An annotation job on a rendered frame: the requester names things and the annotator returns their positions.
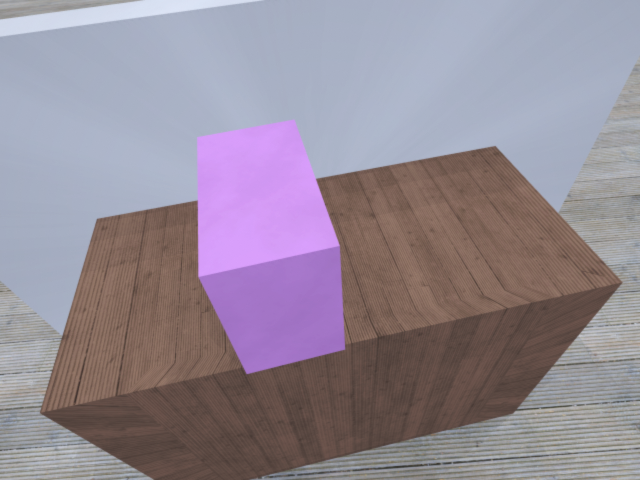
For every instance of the carton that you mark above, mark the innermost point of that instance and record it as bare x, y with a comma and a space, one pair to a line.
268, 256

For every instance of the pedestal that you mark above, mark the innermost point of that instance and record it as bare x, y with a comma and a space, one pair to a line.
462, 287

